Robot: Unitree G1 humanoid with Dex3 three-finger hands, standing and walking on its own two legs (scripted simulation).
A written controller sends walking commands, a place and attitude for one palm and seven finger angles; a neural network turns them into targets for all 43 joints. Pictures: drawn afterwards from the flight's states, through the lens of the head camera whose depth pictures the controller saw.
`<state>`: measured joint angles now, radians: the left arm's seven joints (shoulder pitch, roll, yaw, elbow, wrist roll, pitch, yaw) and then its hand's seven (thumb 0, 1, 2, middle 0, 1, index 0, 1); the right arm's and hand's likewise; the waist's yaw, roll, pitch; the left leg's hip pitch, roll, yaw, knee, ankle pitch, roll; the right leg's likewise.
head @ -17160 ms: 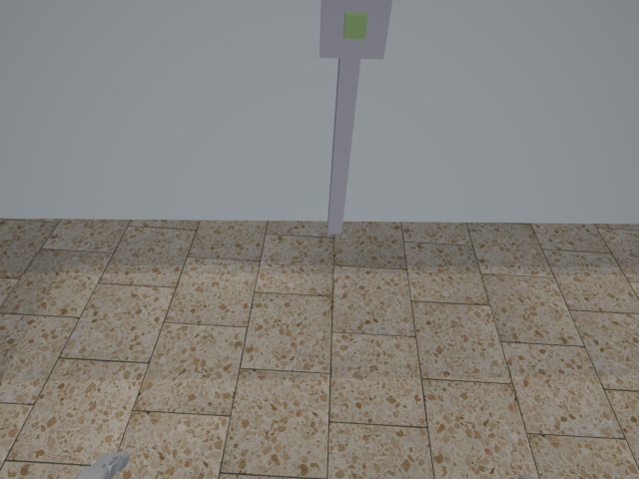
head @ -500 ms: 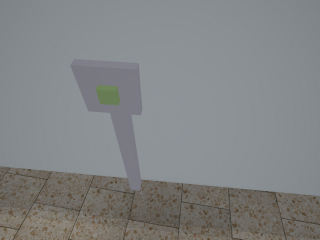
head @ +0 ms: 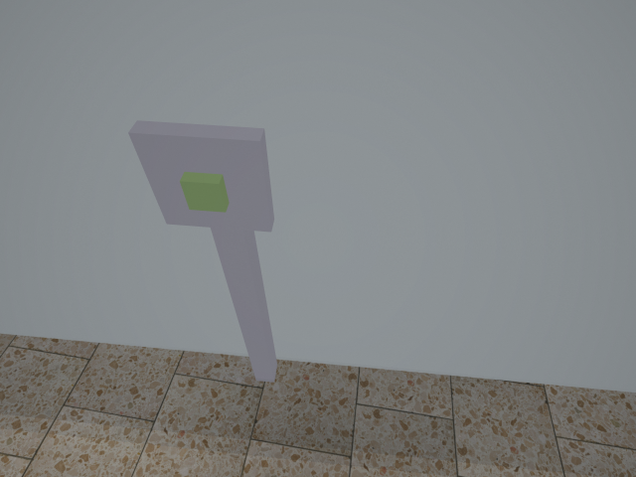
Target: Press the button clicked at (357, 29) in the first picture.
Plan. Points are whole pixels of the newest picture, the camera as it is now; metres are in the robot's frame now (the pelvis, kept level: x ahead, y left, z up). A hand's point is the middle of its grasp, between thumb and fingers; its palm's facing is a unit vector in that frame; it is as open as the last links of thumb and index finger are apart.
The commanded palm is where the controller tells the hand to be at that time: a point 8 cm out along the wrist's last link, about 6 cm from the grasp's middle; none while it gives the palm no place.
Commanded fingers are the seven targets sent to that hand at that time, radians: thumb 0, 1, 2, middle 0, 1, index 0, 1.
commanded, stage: look again from close up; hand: left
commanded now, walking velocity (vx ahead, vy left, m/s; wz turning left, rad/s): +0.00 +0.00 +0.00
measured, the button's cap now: (206, 191) +0.48 +0.20 +0.09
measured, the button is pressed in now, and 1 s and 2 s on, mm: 0 0 0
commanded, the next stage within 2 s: raise the hand and make a fist in 0.28 s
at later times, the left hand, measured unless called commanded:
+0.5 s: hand out of the picture +0.04 +0.19 -0.12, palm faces +0.20 -0.94 -0.28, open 7.1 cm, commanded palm +0.09 +0.20 -0.06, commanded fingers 0.00 0.90 0.90 -0.39 -0.51 -0.39 -0.51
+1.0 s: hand out of the picture +0.11 +0.19 -0.01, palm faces +0.12 -0.99 -0.06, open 4.1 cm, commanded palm +0.10 +0.23 -0.01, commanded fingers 0.00 0.90 0.90 -1.08 -1.26 -1.08 -1.26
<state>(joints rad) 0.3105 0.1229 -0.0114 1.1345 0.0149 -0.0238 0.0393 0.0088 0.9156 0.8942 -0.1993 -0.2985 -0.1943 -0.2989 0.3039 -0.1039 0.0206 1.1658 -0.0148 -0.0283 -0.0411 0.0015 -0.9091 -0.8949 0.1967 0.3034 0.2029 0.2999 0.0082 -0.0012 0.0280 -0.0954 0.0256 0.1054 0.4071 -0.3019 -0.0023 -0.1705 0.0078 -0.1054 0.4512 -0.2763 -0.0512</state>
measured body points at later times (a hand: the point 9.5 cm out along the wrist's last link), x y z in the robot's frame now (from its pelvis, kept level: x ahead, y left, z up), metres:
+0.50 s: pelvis -0.01 +0.00 +0.00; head +0.00 -0.02 +0.45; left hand +0.03 +0.24 -0.10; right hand +0.00 -0.24 -0.16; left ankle -0.06 +0.11 -0.74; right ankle -0.02 -0.08 -0.74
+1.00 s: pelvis -0.07 +0.00 -0.07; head -0.02 +0.02 +0.38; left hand +0.10 +0.24 +0.00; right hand +0.19 -0.19 -0.11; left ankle -0.06 +0.12 -0.74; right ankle -0.02 -0.08 -0.74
